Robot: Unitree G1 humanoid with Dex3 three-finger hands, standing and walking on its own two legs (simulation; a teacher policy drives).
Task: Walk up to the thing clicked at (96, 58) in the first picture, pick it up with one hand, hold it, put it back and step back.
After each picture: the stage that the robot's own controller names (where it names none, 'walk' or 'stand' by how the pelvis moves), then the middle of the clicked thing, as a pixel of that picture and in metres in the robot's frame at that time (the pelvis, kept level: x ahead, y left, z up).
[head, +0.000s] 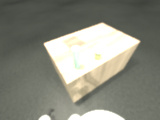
stand; (98, 54) +0.69 -0.03 -0.10
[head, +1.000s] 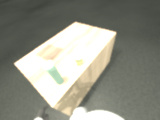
walk; (78, 59) +0.55 +0.16 -0.08
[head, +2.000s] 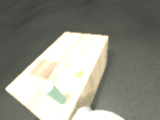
walk; (78, 71) +0.43 +0.18 -0.08
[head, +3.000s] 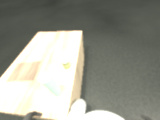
stand; (65, 63) +0.49 +0.30 -0.08
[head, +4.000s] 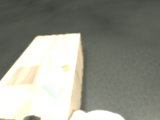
stand; (64, 65) +0.48 +0.30 -0.06
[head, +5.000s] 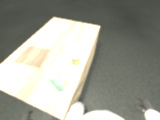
walk; (75, 58) +0.51 +0.17 -0.07
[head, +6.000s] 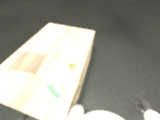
stand; (72, 63) +0.47 +0.20 -0.06
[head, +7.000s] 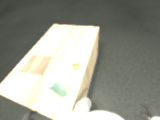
stand; (75, 63) +0.47 +0.21 -0.08
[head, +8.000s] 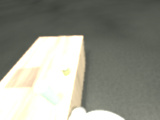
stand; (65, 69) +0.44 +0.28 -0.07
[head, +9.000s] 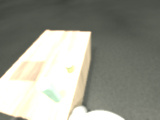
stand; (69, 66) +0.45 +0.24 -0.06
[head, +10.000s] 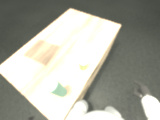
stand; (83, 63) +0.42 +0.12 -0.08
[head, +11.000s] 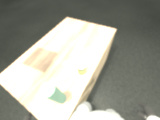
stand; (81, 68) +0.40 +0.13 -0.06
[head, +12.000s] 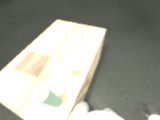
stand; (75, 69) +0.39 +0.17 -0.06
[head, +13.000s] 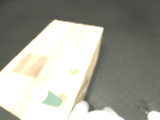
stand; (73, 68) +0.39 +0.19 -0.06
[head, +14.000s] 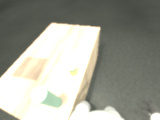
stand; (72, 69) +0.39 +0.21 -0.06
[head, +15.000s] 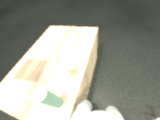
stand; (72, 69) +0.39 +0.22 -0.05
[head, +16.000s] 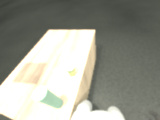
stand; (71, 69) +0.39 +0.24 -0.05
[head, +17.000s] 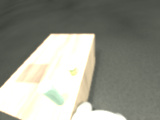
stand; (72, 69) +0.43 +0.23 -0.05
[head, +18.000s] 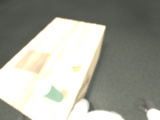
stand; (75, 65) +0.42 +0.17 -0.05
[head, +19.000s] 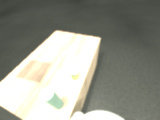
stand; (74, 73) +0.41 +0.18 -0.10
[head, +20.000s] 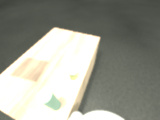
stand; (73, 73) +0.40 +0.18 -0.10
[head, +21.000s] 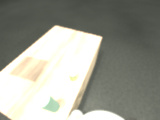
stand; (73, 74) +0.37 +0.19 -0.10
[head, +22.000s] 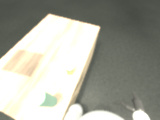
rise first; (70, 68) +0.38 +0.21 -0.09
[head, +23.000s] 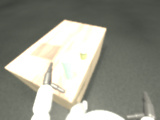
go down; (83, 53) +0.62 +0.12 -0.07
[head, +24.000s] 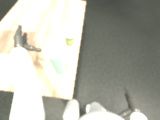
go down; (69, 38) +0.63 +0.14 -0.04
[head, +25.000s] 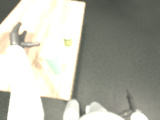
go down; (67, 39) +0.63 +0.14 -0.04
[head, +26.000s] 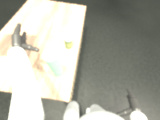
go down; (68, 41) +0.63 +0.14 -0.04
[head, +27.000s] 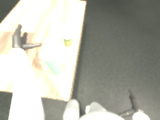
approach; (67, 39) +0.63 +0.15 -0.04
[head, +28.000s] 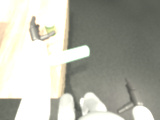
close; (50, 27) +0.66 +0.17 +0.02
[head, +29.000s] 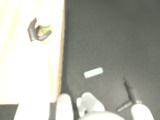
close; (45, 26) +0.65 +0.18 +0.02
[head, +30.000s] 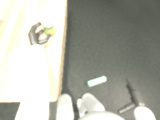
lift; (48, 27) +0.64 +0.18 +0.01
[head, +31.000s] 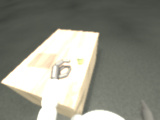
rise first; (80, 59) +0.60 +0.16 -0.07
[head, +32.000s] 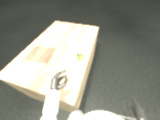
stand; (80, 54) +0.61 +0.14 -0.06
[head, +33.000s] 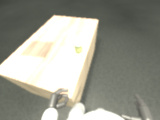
stand; (78, 47) +0.65 +0.15 -0.02
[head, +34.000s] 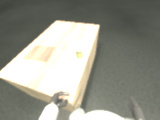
hold; (79, 52) +0.62 +0.15 -0.04
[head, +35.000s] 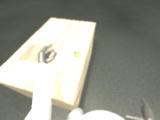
close; (76, 51) +0.62 +0.15 -0.06
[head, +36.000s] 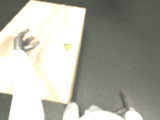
go down; (67, 43) +0.62 +0.15 -0.04
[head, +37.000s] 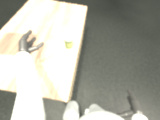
close in; (68, 41) +0.62 +0.15 -0.04
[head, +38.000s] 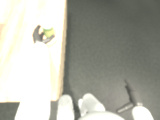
close in; (48, 29) +0.65 +0.18 +0.01
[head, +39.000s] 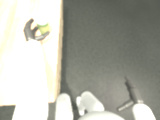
close in; (43, 25) +0.65 +0.18 +0.02
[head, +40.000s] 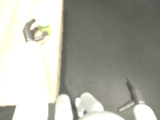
close; (44, 26) +0.64 +0.18 +0.01
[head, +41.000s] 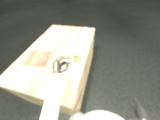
lift; (76, 56) +0.60 +0.16 -0.06
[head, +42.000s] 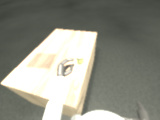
close; (79, 58) +0.61 +0.15 -0.08
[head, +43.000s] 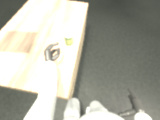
go down; (68, 38) +0.64 +0.15 -0.02
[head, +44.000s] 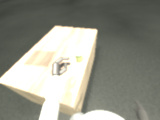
stand; (78, 56) +0.61 +0.15 -0.06
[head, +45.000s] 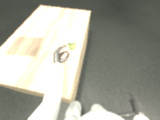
go down; (71, 43) +0.64 +0.15 -0.03
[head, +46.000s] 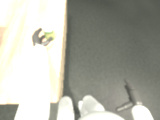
close; (49, 32) +0.64 +0.18 +0.00
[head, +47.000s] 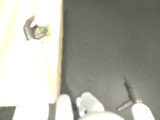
close; (43, 26) +0.64 +0.18 +0.02
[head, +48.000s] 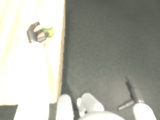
close; (47, 28) +0.64 +0.17 +0.01
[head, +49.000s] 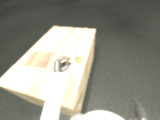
lift; (77, 57) +0.60 +0.15 -0.06
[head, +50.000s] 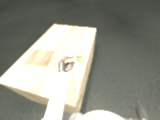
hold; (79, 56) +0.61 +0.14 -0.08
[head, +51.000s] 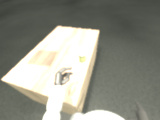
go down; (81, 56) +0.61 +0.14 -0.07
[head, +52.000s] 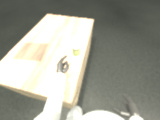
stand; (75, 49) +0.62 +0.15 -0.05
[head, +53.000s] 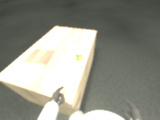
stand; (79, 55) +0.63 +0.13 -0.04
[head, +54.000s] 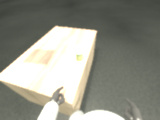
stand; (79, 55) +0.63 +0.13 -0.04
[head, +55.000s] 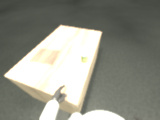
stand; (84, 57) +0.62 +0.10 -0.09
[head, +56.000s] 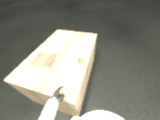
stand; (80, 58) +0.64 +0.12 -0.11
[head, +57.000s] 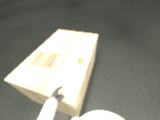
stand; (81, 59) +0.63 +0.13 -0.11
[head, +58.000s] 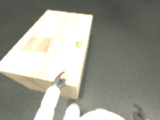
walk; (78, 42) +0.73 +0.11 -0.08
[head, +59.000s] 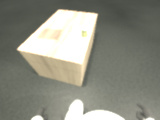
walk; (84, 32) +0.94 +0.17 -0.07
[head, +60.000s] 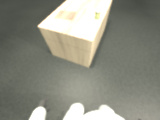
stand; (97, 14) +1.20 +0.05 -0.07
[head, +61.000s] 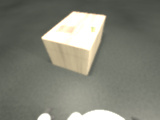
stand; (93, 28) +1.24 +0.06 -0.10
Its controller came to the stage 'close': yes
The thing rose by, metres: 0.00
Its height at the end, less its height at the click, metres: +0.00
